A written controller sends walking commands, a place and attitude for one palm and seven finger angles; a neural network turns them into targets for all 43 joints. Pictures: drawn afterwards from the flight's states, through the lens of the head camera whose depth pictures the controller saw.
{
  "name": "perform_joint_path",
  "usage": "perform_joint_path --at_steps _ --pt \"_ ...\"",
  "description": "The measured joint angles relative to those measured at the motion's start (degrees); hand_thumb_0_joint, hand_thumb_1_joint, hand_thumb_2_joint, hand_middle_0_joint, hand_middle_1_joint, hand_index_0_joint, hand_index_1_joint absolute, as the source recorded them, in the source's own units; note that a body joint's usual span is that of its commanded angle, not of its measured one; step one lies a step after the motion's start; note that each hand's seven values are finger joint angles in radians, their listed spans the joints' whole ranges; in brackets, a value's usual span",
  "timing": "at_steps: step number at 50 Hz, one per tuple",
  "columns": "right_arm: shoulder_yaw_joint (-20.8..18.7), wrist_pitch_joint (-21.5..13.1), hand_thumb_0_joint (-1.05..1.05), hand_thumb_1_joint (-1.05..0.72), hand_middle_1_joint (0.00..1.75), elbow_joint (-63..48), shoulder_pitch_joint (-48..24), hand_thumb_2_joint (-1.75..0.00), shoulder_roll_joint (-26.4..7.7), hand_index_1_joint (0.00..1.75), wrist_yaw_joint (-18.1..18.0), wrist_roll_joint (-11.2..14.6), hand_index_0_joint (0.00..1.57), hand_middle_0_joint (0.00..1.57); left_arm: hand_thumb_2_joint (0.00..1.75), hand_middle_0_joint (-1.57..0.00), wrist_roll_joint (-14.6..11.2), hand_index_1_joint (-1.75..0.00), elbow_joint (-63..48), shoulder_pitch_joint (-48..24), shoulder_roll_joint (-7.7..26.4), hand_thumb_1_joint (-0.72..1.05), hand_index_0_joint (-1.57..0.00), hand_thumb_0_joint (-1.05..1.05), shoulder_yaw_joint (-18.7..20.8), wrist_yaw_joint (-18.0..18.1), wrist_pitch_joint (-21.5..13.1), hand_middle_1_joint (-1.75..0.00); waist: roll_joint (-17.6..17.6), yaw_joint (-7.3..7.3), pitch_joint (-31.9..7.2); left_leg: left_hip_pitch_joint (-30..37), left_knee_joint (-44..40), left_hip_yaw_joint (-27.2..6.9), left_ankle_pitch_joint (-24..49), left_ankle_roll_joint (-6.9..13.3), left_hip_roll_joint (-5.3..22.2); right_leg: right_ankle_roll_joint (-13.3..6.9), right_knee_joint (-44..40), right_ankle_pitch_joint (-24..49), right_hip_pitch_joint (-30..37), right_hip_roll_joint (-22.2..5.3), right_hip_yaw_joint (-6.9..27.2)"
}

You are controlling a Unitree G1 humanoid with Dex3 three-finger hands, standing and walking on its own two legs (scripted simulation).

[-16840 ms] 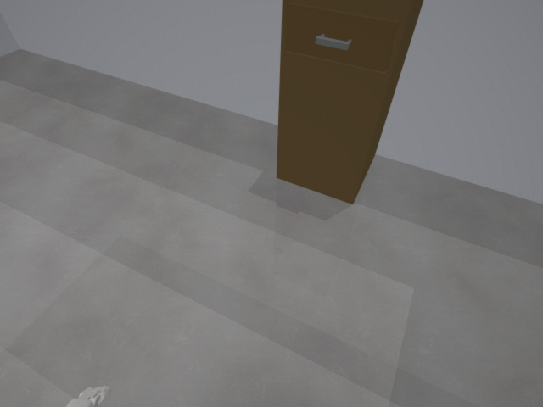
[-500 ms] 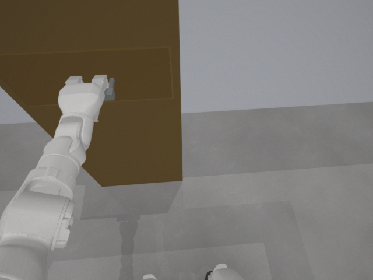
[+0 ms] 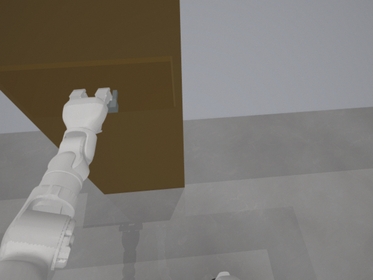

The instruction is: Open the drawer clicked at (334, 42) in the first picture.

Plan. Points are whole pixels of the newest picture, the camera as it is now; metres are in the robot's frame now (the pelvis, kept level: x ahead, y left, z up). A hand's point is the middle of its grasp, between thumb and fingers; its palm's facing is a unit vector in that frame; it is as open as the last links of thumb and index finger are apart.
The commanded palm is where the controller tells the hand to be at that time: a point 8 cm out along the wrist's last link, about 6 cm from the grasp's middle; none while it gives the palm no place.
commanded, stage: pull the drawer open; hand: left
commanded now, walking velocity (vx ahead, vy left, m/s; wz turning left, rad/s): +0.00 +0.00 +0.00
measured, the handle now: (93, 101) +0.52 +0.21 +0.04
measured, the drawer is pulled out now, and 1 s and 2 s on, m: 0.01 0.12 0.26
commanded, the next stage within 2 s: none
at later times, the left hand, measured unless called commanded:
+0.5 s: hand (93, 150) +0.40 +0.20 +0.02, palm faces -0.02 -0.04 -1.00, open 5.8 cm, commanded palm +0.36 +0.20 +0.07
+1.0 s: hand (90, 170) +0.35 +0.19 +0.02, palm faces -0.01 -0.05 -1.00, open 5.8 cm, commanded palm +0.30 +0.21 +0.07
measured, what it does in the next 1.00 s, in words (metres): stands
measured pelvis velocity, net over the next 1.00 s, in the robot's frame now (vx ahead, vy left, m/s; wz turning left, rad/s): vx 0.00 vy -0.02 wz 0.02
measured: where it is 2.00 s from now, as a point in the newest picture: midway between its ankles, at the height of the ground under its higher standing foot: outside the picture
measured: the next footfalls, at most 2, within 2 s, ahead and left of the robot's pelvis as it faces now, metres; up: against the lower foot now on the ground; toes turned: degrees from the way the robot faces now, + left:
none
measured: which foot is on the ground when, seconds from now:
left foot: down 0.00-1.00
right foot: down 0.00-1.00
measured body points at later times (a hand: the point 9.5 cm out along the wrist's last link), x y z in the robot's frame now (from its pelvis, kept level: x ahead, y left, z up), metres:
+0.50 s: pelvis +0.01 -0.01 +0.01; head +0.08 -0.02 +0.45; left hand +0.40 +0.20 +0.07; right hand +0.13 -0.27 -0.12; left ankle -0.04 +0.10 -0.71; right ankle -0.01 -0.13 -0.71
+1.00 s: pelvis +0.00 -0.02 +0.01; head +0.06 -0.04 +0.46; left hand +0.35 +0.19 +0.07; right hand +0.14 -0.28 -0.12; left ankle -0.04 +0.10 -0.71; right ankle -0.01 -0.13 -0.71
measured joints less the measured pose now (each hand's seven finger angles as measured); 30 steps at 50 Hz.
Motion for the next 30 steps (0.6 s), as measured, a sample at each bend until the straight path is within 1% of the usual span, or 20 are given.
perform_joint_path --at_steps 6,12,19,30 --pt "-0.4 0.3 0.00 -0.90 0.30 -0.3 -0.9 -0.90 0.3 0.30 0.6 0.3 0.20 0.20 0.80 -0.30 -0.2 -1.30 -5.7 5.2 -1.7 0.75 -0.34 0.00 -1.0 0.5 1.2 -1.35 0.2 1.04 -0.2 2.0 -1.1 -0.1 -0.1 0.0 -0.1 0.1 -1.1 -0.1 2.0 -0.1 0.0" --pt "-0.4 0.5 0.00 -0.90 0.30 -0.9 -2.8 -0.90 0.4 0.30 0.9 0.7 0.20 0.20 0.81 -0.29 -0.6 -1.31 -10.6 9.2 -3.4 0.74 -0.34 0.00 -3.2 0.9 3.5 -1.35 0.2 2.15 0.0 4.0 -1.9 -0.7 0.0 -0.1 -0.4 0.0 -1.8 -0.4 4.2 -0.3 -0.6" --pt "-0.1 0.9 0.00 -0.90 0.30 -2.0 -5.4 -0.90 0.3 0.30 0.8 0.8 0.20 0.20 0.81 -0.29 -0.9 -1.31 -15.4 13.7 -4.8 0.74 -0.34 0.01 -5.1 0.1 5.8 -1.35 0.3 3.33 0.2 6.2 -2.8 -1.3 0.2 -0.4 -0.5 -0.2 -2.4 -0.7 6.5 -0.4 -1.1" --pt "0.4 1.0 0.00 -0.90 0.30 -3.4 -8.0 -0.90 0.3 0.30 -0.2 1.0 0.20 0.20 0.81 -0.29 -0.9 -1.31 -21.1 19.5 -5.3 0.74 -0.35 0.01 -5.9 -0.8 5.5 -1.34 0.2 4.81 1.1 9.0 -4.0 -1.9 0.6 -1.0 -0.6 -0.9 -2.4 -1.0 9.0 -0.4 -1.6"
